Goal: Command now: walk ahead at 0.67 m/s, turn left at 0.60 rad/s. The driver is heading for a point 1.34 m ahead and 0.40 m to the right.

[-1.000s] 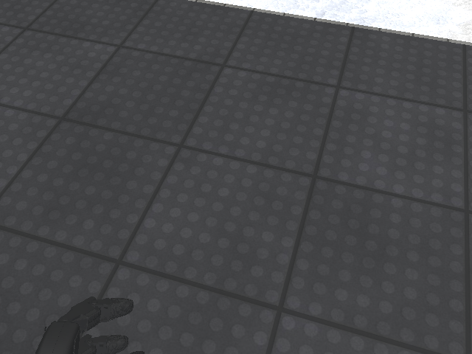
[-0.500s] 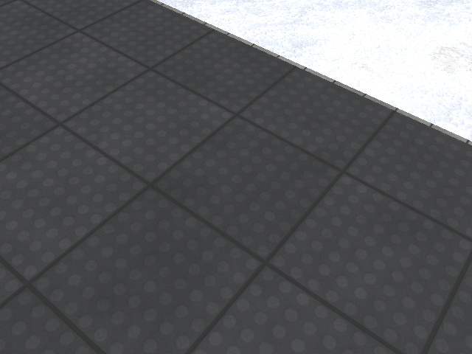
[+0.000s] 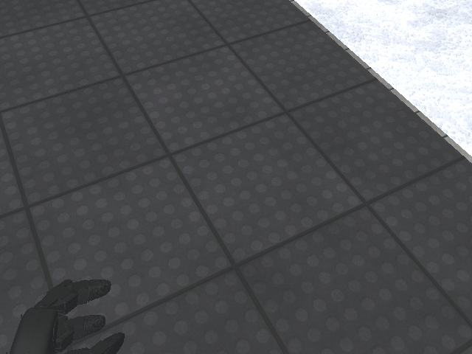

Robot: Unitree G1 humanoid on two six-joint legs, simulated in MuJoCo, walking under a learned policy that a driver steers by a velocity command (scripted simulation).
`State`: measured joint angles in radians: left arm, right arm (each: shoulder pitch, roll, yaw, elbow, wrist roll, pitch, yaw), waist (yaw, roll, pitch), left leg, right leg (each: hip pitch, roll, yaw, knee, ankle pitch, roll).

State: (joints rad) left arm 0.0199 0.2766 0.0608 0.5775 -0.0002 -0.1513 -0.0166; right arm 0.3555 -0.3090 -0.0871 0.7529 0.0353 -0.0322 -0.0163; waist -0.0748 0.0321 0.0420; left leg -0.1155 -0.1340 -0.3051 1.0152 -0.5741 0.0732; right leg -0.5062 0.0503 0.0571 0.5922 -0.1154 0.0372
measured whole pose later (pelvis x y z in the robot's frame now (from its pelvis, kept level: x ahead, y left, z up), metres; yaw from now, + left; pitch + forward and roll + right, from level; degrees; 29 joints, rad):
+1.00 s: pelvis +0.25 -0.07 +0.03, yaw -32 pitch +2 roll +2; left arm 0.14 0.29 0.04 0.60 0.01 0.03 0.02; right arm 0.13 -0.32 -0.09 0.77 0.00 0.03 -0.02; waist -0.01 0.02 0.05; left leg -0.52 0.02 0.00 0.96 -0.35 -0.08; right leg -0.30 0.02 0.04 0.47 -0.20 -0.04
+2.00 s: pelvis +0.30 -0.04 +0.03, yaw -34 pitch -1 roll +0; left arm 0.19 0.24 0.05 1.01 0.01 0.02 0.05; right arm 0.17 -0.24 -0.01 1.01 0.00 -0.01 -0.01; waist 0.00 -0.01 0.03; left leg -0.16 -0.03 0.02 0.45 -0.27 0.04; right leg -0.17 -0.01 0.08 0.43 -0.24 0.04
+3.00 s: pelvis +0.36 -0.16 +0.03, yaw -31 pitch +1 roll +1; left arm 0.28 0.21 0.05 1.05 0.01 -0.11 0.00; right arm 0.30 -0.28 -0.06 0.95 0.04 -0.05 -0.01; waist 0.01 0.05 -0.02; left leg -0.47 0.01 -0.05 1.12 -0.36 0.05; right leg -0.21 -0.03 -0.11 0.46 -0.26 -0.03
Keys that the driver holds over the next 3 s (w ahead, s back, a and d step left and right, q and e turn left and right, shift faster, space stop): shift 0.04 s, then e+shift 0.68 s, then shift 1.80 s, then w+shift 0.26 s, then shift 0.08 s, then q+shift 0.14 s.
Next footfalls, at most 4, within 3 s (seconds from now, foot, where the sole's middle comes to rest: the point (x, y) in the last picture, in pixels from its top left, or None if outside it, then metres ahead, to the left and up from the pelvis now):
0.32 left None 0.35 0.08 -0.75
0.74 right None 0.25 -0.18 -0.75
1.16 left None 0.38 0.03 -0.75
2.88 right None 0.32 -0.27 -0.75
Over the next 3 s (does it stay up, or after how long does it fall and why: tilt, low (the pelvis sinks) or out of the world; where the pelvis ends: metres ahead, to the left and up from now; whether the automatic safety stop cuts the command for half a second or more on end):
stays up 0.36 -0.16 0.03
